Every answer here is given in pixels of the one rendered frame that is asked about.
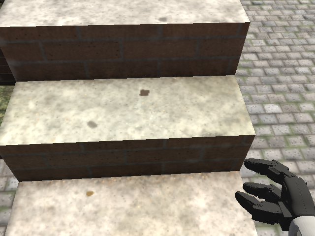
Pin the robot right hand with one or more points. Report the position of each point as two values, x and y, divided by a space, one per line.
280 206

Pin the robot right forearm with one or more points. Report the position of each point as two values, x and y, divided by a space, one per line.
302 226

